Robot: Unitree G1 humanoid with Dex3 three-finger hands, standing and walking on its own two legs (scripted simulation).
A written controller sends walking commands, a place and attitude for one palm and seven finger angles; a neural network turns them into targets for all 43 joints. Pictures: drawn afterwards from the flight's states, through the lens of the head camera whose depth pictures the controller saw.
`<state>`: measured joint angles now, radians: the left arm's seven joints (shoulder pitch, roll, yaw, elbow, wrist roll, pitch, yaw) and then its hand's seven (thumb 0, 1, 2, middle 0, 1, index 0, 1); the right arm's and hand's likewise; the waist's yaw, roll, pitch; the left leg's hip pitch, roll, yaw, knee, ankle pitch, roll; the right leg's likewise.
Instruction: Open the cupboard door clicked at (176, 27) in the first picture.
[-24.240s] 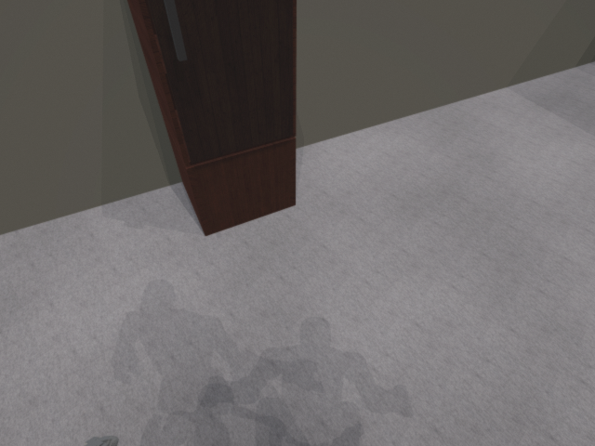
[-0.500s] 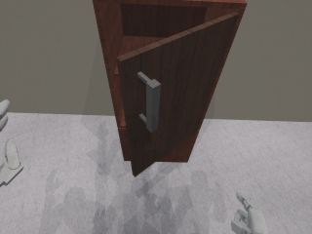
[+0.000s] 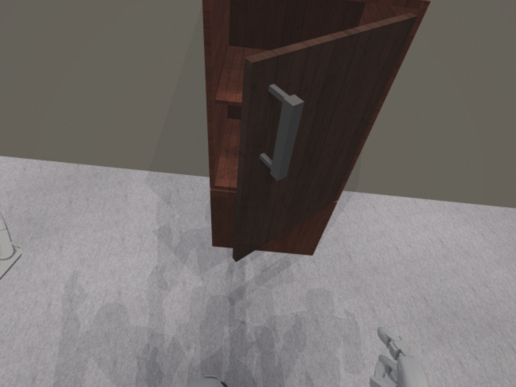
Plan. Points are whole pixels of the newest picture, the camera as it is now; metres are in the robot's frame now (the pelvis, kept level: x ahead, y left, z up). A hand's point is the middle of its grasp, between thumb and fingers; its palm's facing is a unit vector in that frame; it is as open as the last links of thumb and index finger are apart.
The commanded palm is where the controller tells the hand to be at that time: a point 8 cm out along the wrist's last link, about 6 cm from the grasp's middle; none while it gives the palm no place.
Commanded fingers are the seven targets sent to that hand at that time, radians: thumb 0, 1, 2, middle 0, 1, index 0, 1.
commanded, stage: step back with the hand held close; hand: left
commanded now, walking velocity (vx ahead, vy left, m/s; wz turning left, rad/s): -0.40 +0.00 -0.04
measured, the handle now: (277, 135) +0.49 +0.01 +0.13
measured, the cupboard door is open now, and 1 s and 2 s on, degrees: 40 40 40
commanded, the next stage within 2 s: stop stepping back and stand still in 0.10 s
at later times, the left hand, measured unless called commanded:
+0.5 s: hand (6, 356) +0.12 +0.24 +0.17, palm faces +0.40 -0.83 -0.39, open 7.4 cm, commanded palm +0.06 +0.27 +0.19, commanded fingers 0.00 0.90 0.90 -0.20 -0.30 -0.20 -0.30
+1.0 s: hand out of the picture +0.05 +0.21 +0.17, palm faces +0.32 -0.83 -0.45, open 7.4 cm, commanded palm +0.00 +0.26 +0.19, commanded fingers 0.00 0.90 0.90 -0.20 -0.30 -0.20 -0.30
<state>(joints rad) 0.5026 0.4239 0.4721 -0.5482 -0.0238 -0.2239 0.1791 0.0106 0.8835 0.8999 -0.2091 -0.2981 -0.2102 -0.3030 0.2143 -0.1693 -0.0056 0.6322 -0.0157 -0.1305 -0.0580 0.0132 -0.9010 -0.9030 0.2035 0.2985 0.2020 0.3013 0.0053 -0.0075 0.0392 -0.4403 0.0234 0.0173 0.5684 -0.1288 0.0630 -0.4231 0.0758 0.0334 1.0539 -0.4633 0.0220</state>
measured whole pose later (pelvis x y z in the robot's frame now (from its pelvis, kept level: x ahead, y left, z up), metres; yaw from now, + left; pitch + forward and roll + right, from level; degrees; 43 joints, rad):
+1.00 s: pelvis -0.16 -0.02 +0.01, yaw -4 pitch -1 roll -2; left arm 0.57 0.39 0.38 -0.46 -0.03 -0.20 0.13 0.01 0.89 0.90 -0.21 -0.30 -0.21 -0.30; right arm 0.23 -0.19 0.03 0.62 -0.01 -0.16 -0.07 0.01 -0.90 -0.90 0.20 0.30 0.20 0.30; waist -0.01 0.02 -0.01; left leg -0.34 0.00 -0.04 0.46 -0.10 0.01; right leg -0.10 0.06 -0.02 0.43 -0.30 -0.03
